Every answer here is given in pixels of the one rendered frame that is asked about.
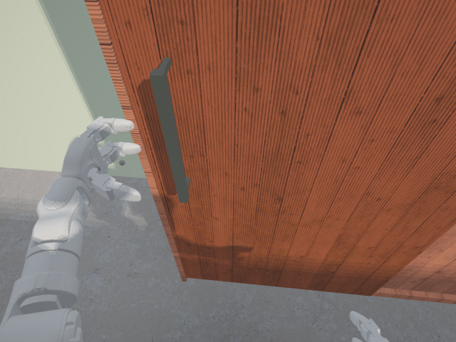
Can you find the handle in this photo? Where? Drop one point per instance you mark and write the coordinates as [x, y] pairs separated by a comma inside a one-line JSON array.
[[163, 101]]

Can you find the robot left upper arm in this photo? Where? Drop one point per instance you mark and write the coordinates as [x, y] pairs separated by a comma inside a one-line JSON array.
[[60, 325]]

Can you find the wardrobe door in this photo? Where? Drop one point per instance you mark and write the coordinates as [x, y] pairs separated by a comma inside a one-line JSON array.
[[434, 270], [319, 135]]

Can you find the left robot forearm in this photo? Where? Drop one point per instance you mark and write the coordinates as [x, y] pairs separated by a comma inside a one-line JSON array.
[[49, 277]]

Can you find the left robot hand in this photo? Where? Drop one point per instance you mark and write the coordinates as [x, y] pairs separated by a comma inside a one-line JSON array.
[[83, 156]]

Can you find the right robot hand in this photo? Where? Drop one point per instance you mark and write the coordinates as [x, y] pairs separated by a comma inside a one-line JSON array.
[[369, 330]]

